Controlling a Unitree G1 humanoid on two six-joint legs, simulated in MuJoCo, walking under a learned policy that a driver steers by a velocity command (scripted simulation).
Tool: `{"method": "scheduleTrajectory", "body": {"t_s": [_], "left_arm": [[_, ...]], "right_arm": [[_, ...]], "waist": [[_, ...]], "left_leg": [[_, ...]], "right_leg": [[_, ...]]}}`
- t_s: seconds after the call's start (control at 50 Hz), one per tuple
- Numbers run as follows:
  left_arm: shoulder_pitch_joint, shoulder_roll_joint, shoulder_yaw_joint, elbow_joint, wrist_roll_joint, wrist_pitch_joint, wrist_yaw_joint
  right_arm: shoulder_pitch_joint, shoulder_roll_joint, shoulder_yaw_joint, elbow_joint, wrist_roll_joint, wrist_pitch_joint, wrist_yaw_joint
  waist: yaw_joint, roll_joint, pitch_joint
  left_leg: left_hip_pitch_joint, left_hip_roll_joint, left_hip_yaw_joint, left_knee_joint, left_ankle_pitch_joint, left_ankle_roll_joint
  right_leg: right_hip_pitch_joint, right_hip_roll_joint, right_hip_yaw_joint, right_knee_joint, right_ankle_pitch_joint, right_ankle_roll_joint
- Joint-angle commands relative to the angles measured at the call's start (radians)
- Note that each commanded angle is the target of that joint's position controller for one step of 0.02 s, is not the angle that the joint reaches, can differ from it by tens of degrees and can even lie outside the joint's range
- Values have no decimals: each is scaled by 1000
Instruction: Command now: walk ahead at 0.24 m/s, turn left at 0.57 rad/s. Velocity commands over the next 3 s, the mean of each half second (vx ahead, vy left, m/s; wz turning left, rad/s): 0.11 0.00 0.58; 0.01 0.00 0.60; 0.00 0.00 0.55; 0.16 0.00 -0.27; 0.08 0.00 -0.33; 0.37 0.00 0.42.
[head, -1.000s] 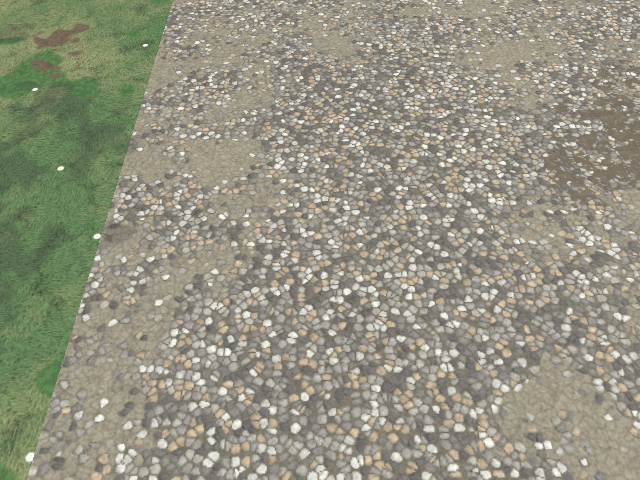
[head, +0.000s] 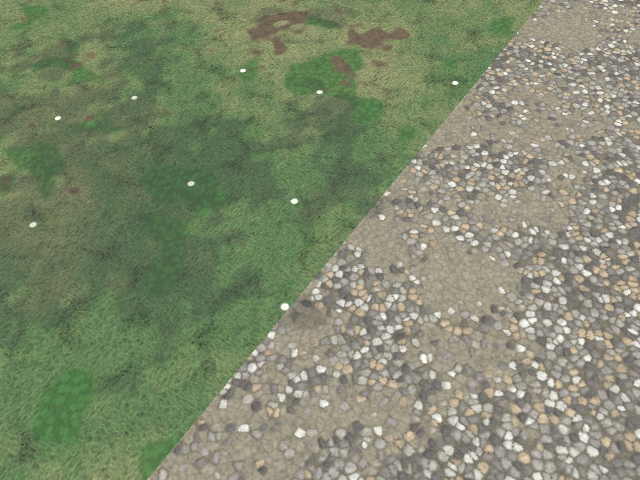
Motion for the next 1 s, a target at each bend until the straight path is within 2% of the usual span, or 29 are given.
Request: {"method": "scheduleTrajectory", "body": {"t_s": [0.02, 0.08, 0.14, 0.18, 0.2, 0.22, 0.24, 0.26, 0.28, 0.3, 0.32, 0.34, 0.36, 0.4, 0.42, 0.48, 0.56, 0.62, 0.64, 0.66, 0.68, 0.7, 0.72, 0.74, 0.76, 0.8, 0.86, 0.92, 1.0], "left_arm": [[-84, 174, 45, -53, -10, 3, 16], [-92, 184, 45, -34, -19, 24, 28], [-82, 208, 52, -18, -35, 37, 27], [-92, 225, 59, -17, -48, 45, 27], [-104, 224, 60, -18, -56, 48, 29], [-86, 199, 54, -14, -53, 50, 28], [-40, 169, 41, -30, -18, 46, 23], [26, 91, 7, -67, 29, 39, 11], [-27, 164, 19, -53, 4, 39, 0], [-87, 185, 25, -70, -24, 46, -1], [-102, 171, 24, -65, -17, 56, 8], [-116, 173, 27, -65, -6, 67, 20], [-109, 171, 28, -66, -4, 77, 22], [-84, 142, 21, -59, -4, 83, 24], [-83, 131, 17, -57, -5, 84, 26], [-111, 112, 8, -66, -6, 86, 25], [-135, 121, 15, -85, -15, 80, 12], [-66, 123, 28, -70, -13, 69, 1], [-31, 182, 45, -69, 3, 71, 6], [-48, 285, 69, -67, 29, 82, 10], [-82, 244, 63, -95, 49, 76, 11], [-147, 189, 46, -122, 42, 72, 20], [-199, 154, 38, -132, 24, 72, 26], [-216, 132, 31, -138, 4, 73, 32], [-209, 123, 25, -138, -3, 76, 38], [-172, 126, 25, -133, 3, 87, 45], [-97, 162, 41, -115, 5, 100, 51], [-108, 206, 59, -114, -4, 105, 41], [-119, 228, 70, -102, -29, 101, 27]], "right_arm": [[19, -19, -1, -65, -5, 2, 7], [-52, -16, -1, -79, -4, 1, 29], [-103, -38, -13, -107, -4, 4, 50], [-91, -61, -27, -118, -6, 7, 57], [-44, -73, -37, -109, -8, 7, 56], [49, -108, -57, -82, -10, 4, 47], [128, -205, -84, -85, -12, 5, 23], [90, -293, -85, -120, -35, 2, 11], [103, -208, -66, -126, -31, -2, 19], [44, -174, -54, -126, -23, -8, 22], [3, -143, -47, -118, -4, -6, 20], [-35, -128, -40, -124, 3, 1, 14], [-67, -135, -40, -129, -6, 8, 9], [-82, -145, -45, -132, -24, 14, 0], [-76, -148, -48, -128, -24, 15, -6], [-68, -157, -54, -120, -15, 23, -20], [-61, -154, -54, -118, -14, 36, -18], [-73, -140, -49, -117, 3, 48, -21], [-42, -104, -39, -114, 3, 49, -23], [-29, -68, -32, -144, 8, 43, -21], [-28, -147, -56, -135, -11, 28, -21], [-9, -188, -75, -109, -5, 30, -18], [23, -174, -76, -78, -1, 41, -20], [43, -151, -72, -61, -6, 53, -23], [48, -122, -64, -57, -5, 61, -22], [0, -91, -51, -78, 7, 63, -19], [-78, -62, -34, -117, 6, 58, -11], [-87, -48, -21, -132, 1, 57, 5], [-49, -71, -33, -124, 6, 67, 20]], "waist": [[-34, -153, -93], [-11, -153, -97], [1, -151, -89], [-16, -156, -95], [-46, -146, -113], [-84, -104, -157], [-107, 58, -227], [-25, 262, -323], [-103, 130, -440], [-87, 75, -333], [-62, 8, -251], [-44, -2, -201], [-17, 22, -178], [-3, 58, -182], [-6, 64, -192], [-24, 76, -207], [-43, 115, -189], [-2, 114, -172], [-6, 27, -174], [-52, -291, -119], [-30, -320, -113], [-55, -231, -101], [-79, -188, -82], [-76, -179, -72], [-69, -175, -62], [-40, -189, -53], [16, -219, -85], [21, -241, -111], [-1, -251, -120]], "left_leg": [[-1, 33, 7, -144, 136, -15], [85, 21, 46, -309, 271, 2], [119, 10, 66, -414, 240, 33], [160, -14, 90, -480, 171, 67], [232, -41, 112, -555, 196, 90], [375, -81, 120, -642, 295, 124], [616, 74, -101, -644, 721, 202], [840, 347, -516, -609, 1024, 441], [811, 341, -541, -669, 814, 463], [724, 291, -438, -687, 692, 405], [623, 229, -361, -703, 569, 338], [524, 191, -324, -724, 488, 302], [424, 155, -292, -743, 464, 288], [358, 122, -269, -752, 475, 286], [353, 117, -270, -748, 470, 288], [334, 101, -301, -744, 327, 272], [335, 96, -393, -737, 174, 246], [294, 49, -409, -675, 137, 189], [204, -12, -350, -567, 9, 132], [-8, -184, -126, -352, -218, 67], [-33, -146, -107, -95, -278, 21], [-12, -118, -123, 29, -209, 11], [-3, -111, -102, 83, -152, -5], [-19, -105, -89, 142, -98, -24], [-23, -99, -74, 182, -73, -38], [-34, -81, -16, 120, -31, -58], [-33, -35, 10, -50, -50, -77], [101, -10, 60, -211, -92, -61], [236, -24, 110, -423, -35, -11]], "right_leg": [[98, -269, 103, -114, 626, -170], [97, -250, 14, -104, 572, -142], [146, -273, -2, -51, 532, -126], [172, -285, -6, 35, 585, -109], [168, -268, -28, 123, 631, -88], [128, -217, -63, 281, 608, -52], [-82, -144, -87, 545, 296, 22], [-422, 24, -21, 882, -524, 95], [-439, 4, 173, 966, -485, 90], [-474, -26, 175, 956, -406, 79], [-474, -54, 170, 884, -340, 79], [-443, -66, 168, 810, -293, 84], [-372, -58, 156, 760, -255, 89], [-302, -25, 136, 665, -225, 104], [-285, -17, 138, 616, -217, 110], [-234, -3, 153, 491, -164, 114], [-183, 18, 163, 352, -156, 93], [-30, 17, 137, 84, -37, 48], [70, -121, 244, -4, -30, -3], [99, -342, 501, -81, 69, -142], [25, -446, 629, -120, 111, -245], [-4, -399, 535, -103, 124, -222], [-17, -328, 423, -83, 125, -170], [4, -287, 354, -72, 129, -146], [8, -269, 302, -70, 167, -145], [48, -240, 223, -78, 185, -153], [173, -279, 204, -61, 247, -179], [146, -308, 157, -49, 304, -184], [127, -335, 125, -1, 342, -163]]}}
